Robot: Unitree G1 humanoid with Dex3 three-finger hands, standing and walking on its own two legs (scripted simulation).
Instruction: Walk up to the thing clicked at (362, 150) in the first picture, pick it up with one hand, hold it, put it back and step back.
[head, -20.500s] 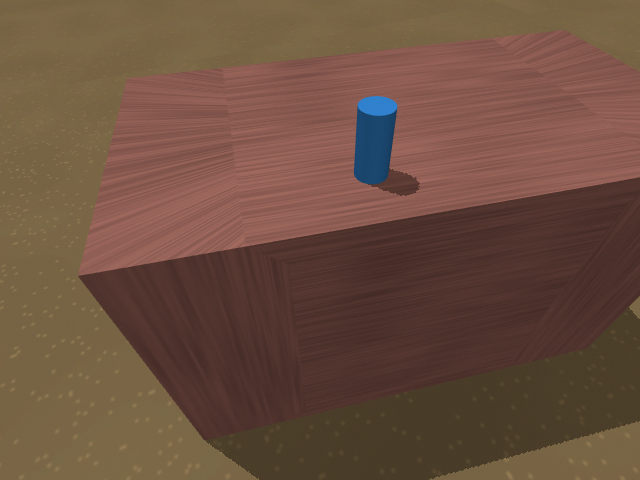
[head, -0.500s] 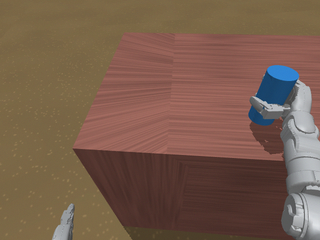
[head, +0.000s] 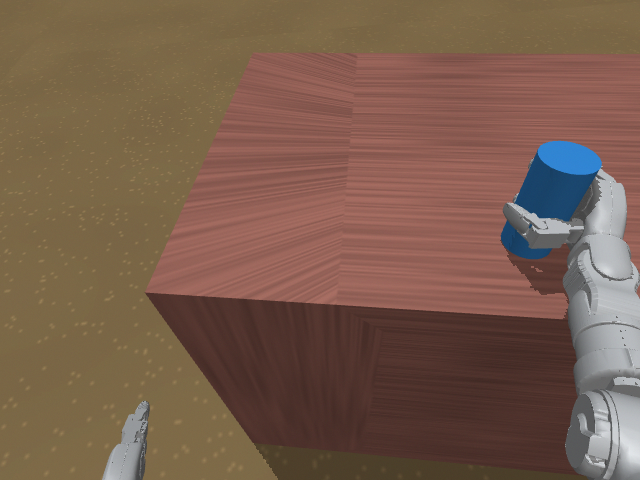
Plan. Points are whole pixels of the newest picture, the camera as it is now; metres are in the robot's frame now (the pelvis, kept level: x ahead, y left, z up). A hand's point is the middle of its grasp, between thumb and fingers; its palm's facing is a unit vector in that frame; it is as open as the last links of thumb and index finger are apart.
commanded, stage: lower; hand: right
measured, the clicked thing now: (545, 203) +0.45 -0.23 +0.12
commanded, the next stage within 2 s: loosen in 0.02 s
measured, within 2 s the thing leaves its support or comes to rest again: neither
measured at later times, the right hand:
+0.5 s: hand (546, 204) +0.45 -0.23 +0.12, palm faces +0.26 +0.97 +0.01, open 10.1 cm
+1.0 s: hand (577, 185) +0.45 -0.25 +0.15, palm faces +0.31 +0.95 +0.01, open 14.7 cm
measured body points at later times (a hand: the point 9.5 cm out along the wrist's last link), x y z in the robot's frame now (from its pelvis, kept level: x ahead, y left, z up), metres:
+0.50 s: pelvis +0.00 +0.00 +0.00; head +0.04 -0.01 +0.44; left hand +0.15 +0.26 -0.07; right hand +0.43 -0.28 +0.12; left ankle +0.00 +0.14 -0.72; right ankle +0.01 -0.13 -0.72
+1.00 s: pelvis +0.00 +0.00 +0.00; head +0.03 -0.01 +0.45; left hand +0.14 +0.27 -0.05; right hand +0.43 -0.30 +0.15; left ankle +0.00 +0.14 -0.72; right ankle +0.01 -0.13 -0.72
